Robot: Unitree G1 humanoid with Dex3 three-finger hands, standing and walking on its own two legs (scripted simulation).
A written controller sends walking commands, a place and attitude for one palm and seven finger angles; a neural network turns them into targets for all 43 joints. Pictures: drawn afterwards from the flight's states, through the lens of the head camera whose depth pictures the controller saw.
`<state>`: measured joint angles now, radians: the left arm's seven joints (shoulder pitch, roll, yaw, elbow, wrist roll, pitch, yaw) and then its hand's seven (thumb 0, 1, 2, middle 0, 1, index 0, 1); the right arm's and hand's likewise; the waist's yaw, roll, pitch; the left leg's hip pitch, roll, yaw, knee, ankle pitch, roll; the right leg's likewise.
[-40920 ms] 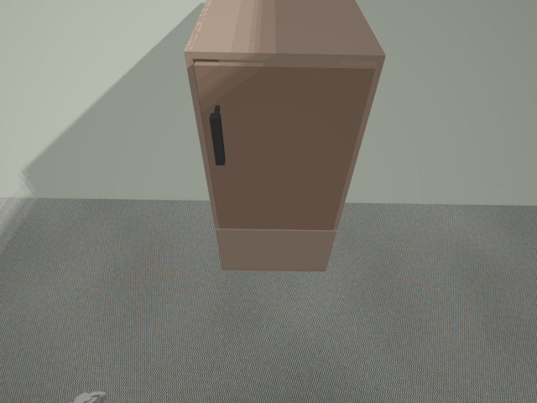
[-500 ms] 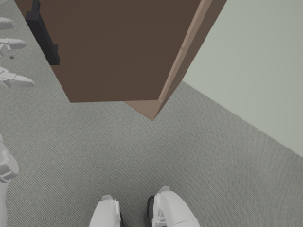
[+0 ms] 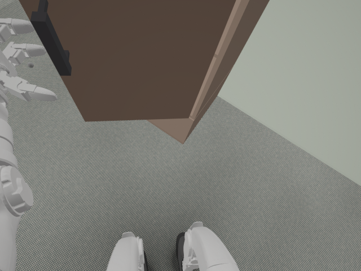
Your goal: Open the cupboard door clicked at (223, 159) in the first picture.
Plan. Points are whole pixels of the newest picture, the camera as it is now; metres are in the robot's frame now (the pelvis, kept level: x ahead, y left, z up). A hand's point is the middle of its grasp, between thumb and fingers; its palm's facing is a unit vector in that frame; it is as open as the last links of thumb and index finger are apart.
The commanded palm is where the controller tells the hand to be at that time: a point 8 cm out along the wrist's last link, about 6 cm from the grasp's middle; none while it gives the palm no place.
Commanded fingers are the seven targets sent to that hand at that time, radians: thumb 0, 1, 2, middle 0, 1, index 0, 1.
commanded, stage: slide the fingers in behind the handle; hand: left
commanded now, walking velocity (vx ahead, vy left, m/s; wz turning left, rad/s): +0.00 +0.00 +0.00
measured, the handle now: (55, 40) +0.59 +0.22 +0.06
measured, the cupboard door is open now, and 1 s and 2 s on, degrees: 40 40 41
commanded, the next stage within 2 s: close the thumb around the handle in 1.32 s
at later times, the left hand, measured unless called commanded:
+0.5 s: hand (47, 64) +0.52 +0.22 +0.07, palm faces +0.02 -1.00 -0.03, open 14.0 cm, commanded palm +0.50 +0.25 +0.06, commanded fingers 0.00 -0.50 0.30 -0.30 -1.20 -0.30 -1.20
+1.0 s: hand (65, 63) +0.53 +0.19 +0.06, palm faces +0.04 -1.00 -0.02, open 14.1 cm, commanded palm +0.51 +0.23 +0.06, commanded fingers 0.00 -0.50 0.30 -0.30 -1.20 -0.30 -1.20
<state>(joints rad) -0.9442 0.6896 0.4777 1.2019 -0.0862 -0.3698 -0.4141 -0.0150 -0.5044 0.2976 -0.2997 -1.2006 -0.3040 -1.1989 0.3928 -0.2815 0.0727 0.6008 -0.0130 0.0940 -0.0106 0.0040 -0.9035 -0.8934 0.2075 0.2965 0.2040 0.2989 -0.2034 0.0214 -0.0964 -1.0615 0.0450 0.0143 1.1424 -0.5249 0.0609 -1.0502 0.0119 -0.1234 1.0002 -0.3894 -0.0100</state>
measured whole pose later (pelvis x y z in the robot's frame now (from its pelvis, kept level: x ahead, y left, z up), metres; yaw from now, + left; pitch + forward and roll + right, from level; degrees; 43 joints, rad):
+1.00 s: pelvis +0.01 -0.01 +0.00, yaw +0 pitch +25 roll -4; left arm -0.92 0.54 0.41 1.17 -0.08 -0.42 -0.25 -0.02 -0.50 0.30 -0.30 -1.20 -0.29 -1.20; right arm 0.39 -0.26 0.05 0.61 -0.02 0.08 0.01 0.00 -0.90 -0.89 0.21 0.30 0.20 0.30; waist -0.19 0.03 -0.11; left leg -1.03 0.04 0.03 1.13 -0.54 0.05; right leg -1.04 0.01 -0.11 1.02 -0.42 -0.02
